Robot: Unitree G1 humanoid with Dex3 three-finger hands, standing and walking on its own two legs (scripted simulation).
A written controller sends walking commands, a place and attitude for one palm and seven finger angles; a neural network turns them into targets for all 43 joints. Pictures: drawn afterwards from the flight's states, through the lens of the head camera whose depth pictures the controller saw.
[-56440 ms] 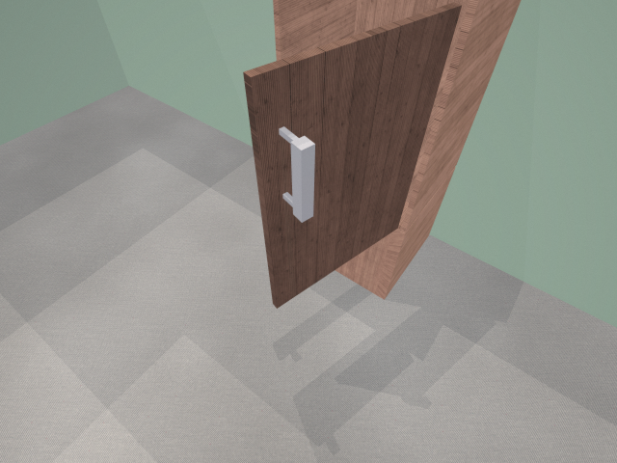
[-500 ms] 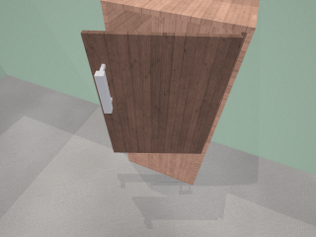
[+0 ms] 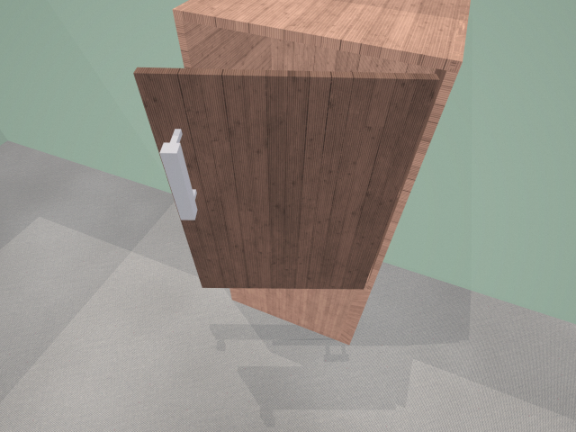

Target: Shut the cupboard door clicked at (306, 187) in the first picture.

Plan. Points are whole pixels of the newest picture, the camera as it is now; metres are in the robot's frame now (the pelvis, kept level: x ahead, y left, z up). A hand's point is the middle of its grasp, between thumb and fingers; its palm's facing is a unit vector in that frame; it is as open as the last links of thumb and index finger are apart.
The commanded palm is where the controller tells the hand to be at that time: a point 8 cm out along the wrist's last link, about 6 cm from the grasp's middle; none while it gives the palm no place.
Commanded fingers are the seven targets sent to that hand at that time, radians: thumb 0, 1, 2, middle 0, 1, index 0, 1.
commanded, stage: shuffle to correct the standing spot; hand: left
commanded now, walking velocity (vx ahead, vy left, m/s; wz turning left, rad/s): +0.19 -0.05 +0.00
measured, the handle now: (183, 175) +0.49 +0.21 +0.07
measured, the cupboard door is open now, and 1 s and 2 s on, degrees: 22 22 22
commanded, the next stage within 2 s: come to a stop and stand still in 0.08 s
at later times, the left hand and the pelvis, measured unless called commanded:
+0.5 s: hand out of the picture +0.02 +0.16 -0.18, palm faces +0.01 -0.99 -0.17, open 7.4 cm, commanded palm none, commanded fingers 0.00 0.90 0.90 -0.20 -0.30 -0.20 -0.30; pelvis +0.04 +0.00 +0.00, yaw -1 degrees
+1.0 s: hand out of the picture +0.03 +0.19 -0.17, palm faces -0.03 -0.96 -0.28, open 7.4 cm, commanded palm none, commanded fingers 0.00 0.90 0.90 -0.20 -0.30 -0.20 -0.30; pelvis +0.00 -0.01 -0.01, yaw -2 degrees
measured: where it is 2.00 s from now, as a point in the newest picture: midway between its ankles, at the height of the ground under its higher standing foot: outside the picture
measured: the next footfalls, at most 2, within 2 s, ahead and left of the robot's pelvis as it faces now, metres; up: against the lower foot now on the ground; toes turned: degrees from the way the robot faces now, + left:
none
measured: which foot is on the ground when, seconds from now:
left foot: down 0.00-1.00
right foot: down 0.00-1.00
